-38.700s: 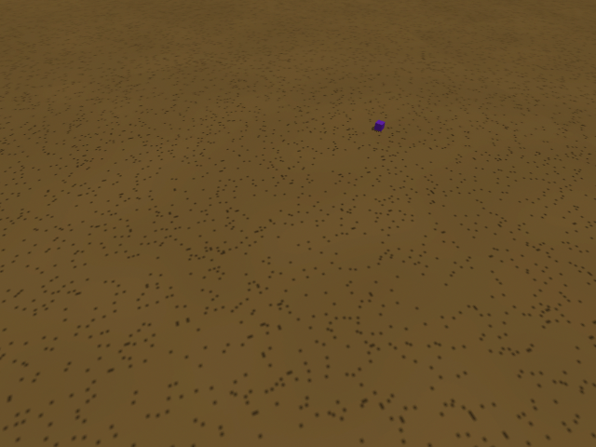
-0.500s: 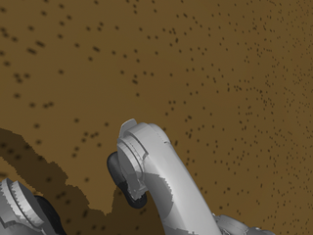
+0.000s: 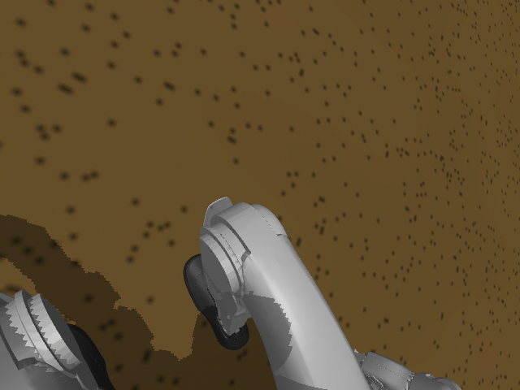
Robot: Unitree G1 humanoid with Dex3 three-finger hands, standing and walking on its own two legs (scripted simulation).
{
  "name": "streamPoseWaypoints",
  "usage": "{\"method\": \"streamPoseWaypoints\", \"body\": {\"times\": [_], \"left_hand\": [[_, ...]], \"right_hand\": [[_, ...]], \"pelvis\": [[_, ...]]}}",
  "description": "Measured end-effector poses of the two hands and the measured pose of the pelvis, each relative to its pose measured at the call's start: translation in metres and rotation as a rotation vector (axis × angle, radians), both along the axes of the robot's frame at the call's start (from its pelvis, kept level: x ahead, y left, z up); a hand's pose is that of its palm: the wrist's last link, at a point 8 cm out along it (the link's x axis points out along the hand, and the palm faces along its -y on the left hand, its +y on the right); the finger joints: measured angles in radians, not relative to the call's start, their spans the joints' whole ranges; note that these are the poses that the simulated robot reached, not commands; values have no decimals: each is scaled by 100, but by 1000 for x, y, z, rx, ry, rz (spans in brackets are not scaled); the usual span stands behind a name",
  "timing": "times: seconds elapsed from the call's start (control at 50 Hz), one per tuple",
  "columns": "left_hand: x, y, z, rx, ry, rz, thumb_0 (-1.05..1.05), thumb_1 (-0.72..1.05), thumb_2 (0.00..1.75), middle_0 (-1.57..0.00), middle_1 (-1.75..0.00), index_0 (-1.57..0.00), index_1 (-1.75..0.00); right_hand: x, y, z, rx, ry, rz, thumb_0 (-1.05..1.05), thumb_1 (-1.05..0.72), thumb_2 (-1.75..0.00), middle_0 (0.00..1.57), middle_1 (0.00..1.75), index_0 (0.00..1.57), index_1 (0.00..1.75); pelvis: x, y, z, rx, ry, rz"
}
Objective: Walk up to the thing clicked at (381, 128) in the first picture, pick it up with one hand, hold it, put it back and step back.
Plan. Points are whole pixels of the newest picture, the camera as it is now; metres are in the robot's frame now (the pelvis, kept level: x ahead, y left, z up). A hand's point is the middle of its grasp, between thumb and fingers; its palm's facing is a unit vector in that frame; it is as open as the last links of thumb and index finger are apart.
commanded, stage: close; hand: left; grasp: from above
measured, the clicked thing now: out of the picture +0.43 +0.34 -0.29
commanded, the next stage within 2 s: settle in 0.88 s
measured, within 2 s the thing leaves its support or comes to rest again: leaves its support in 1.32 s
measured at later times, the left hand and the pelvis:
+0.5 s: hand out of the picture +0.42 +0.31 -0.26, palm faces +0.04 -0.50 -0.87, open 9.3 cm; pelvis +0.00 +0.00 +0.00, yaw +0 degrees
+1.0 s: hand out of the picture +0.42 +0.31 -0.26, palm faces +0.05 -0.49 -0.87, open 8.9 cm; pelvis +0.00 +0.00 +0.00, yaw +0 degrees
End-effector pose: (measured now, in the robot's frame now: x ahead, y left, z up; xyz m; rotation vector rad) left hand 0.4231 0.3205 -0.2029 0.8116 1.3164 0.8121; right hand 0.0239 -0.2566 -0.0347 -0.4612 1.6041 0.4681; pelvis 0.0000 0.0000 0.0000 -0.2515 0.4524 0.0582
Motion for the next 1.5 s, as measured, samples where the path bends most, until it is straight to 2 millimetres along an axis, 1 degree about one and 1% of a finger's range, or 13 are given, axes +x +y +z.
{"method": "streamPoseWaypoints", "body": {"times": [0.1, 0.22, 0.62, 1.02, 1.1, 1.2, 1.36, 1.5], "left_hand": [[0, -3, -1, 3, 5, -1, 0, 8, 78, -58, -55, -53, -61], [-2, -5, -3, -1, 8, -1, 0, 11, 78, -60, -55, -55, -61], [-4, -3, 1, -5, 6, -8, 0, 15, 79, -64, -54, -58, -60], [-4, -4, -2, 4, 2, 14, 0, 18, 78, -65, -53, -60, -60], [-5, -2, -2, 5, -3, 22, 0, 22, 76, -68, -53, -65, -59], [-5, -2, 0, -8, -11, 48, 0, 25, 69, -72, -50, -69, -54], [0, 1, 11, -13, -31, 70, -1, 27, 61, -76, -45, -73, -49], [8, 11, 36, 3, -57, 74, -1, 28, 56, -77, -43, -74, -46]], "right_hand": [[2, -1, -2, 4, -4, 6, 0, -90, -89, 19, 30, 19, 30], [0, -1, -2, 2, -2, 8, 0, -90, -89, 19, 30, 19, 30], [-7, 3, 3, -2, 0, -14, 0, -90, -89, 19, 30, 19, 30], [1, 0, 0, 3, 3, 14, 0, -90, -89, 19, 30, 19, 30], [1, 0, -1, 5, -1, 16, 0, -91, -89, 19, 30, 19, 30], [0, 0, -1, 11, 0, 14, 0, -91, -90, 19, 30, 19, 30], [-1, -1, -3, 17, 7, -9, 0, -91, -90, 19, 30, 19, 30], [0, -3, -6, 35, -5, -42, 0, -91, -89, 19, 30, 19, 30]], "pelvis": [[-1, -1, 0, 3, 0, -3], [-2, -1, 0, 3, -3, -3], [-2, 1, 2, -4, -3, -1], [0, 0, 1, -1, -2, 1], [0, 0, 0, -1, -4, 1], [0, 1, -1, 0, -12, 4], [-1, 0, 1, 5, -8, 11], [-2, -1, 5, 17, 8, 14]]}}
